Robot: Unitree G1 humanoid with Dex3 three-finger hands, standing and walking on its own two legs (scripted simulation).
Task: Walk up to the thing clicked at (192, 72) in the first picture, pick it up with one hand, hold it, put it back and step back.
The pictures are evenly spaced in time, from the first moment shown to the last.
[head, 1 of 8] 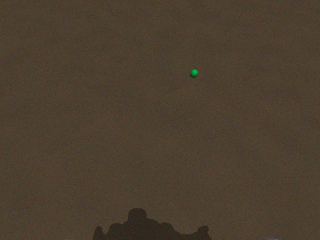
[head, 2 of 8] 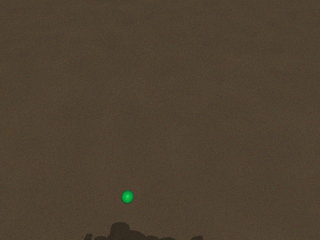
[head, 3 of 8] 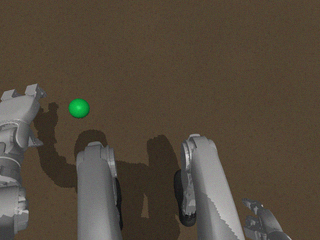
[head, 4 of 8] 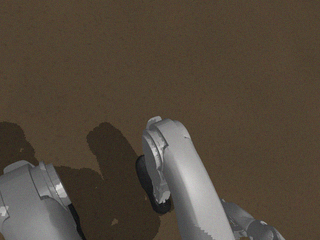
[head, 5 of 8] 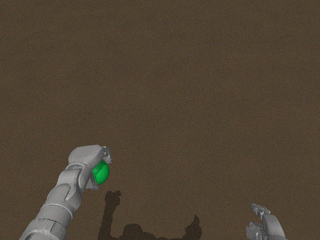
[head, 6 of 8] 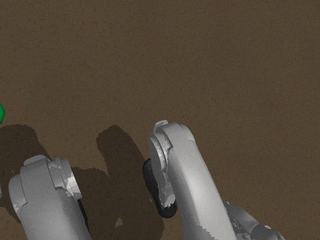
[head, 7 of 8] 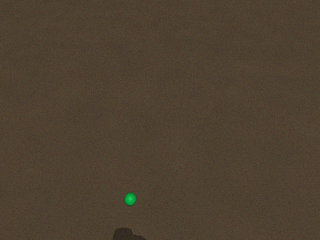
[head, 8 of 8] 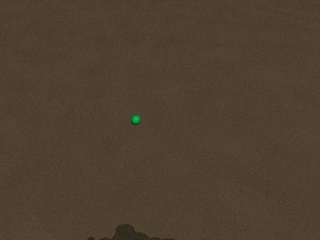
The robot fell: no
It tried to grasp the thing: yes
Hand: left
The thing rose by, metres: 0.67
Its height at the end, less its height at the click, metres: +0.00
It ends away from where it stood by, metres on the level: 0.00
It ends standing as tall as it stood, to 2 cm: yes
